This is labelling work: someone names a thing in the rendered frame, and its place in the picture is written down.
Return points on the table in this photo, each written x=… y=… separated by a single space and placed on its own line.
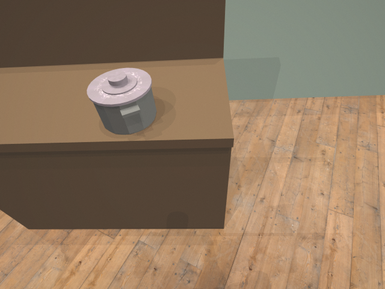
x=60 y=168

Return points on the pot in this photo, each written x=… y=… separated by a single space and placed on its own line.
x=129 y=118

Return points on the lid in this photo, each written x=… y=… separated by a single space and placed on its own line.
x=102 y=93

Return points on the knob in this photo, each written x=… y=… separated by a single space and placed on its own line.
x=117 y=78

